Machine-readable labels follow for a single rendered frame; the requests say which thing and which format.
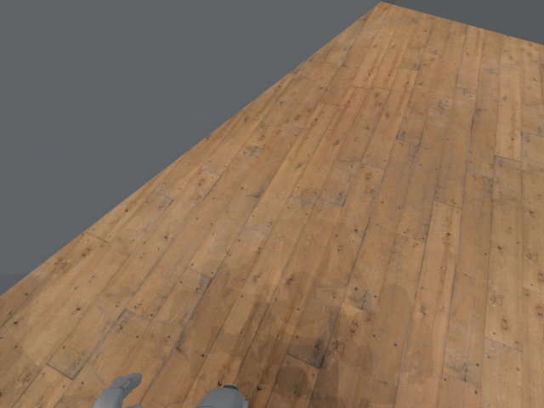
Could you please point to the robot left shin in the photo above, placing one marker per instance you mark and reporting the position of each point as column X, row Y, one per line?
column 230, row 386

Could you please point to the robot left thigh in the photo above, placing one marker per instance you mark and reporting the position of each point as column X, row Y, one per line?
column 223, row 398

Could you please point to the robot left hand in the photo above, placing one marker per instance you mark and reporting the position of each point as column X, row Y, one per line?
column 118, row 390

